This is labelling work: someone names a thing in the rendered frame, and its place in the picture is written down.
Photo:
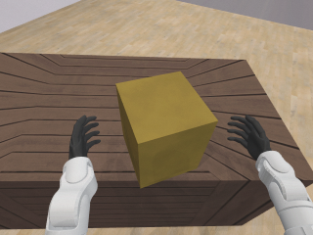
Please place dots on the right robot hand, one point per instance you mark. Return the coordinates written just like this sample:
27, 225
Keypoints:
255, 140

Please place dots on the left robot hand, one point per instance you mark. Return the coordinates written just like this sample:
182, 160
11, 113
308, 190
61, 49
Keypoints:
78, 146

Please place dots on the robot left forearm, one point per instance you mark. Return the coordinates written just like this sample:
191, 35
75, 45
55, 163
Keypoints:
68, 212

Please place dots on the robot right forearm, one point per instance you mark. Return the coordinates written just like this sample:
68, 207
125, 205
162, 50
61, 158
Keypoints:
288, 194

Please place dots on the carton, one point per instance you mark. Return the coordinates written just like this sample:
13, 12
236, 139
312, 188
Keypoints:
166, 125

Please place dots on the pedestal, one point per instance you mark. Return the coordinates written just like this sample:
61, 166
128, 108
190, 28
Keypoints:
43, 95

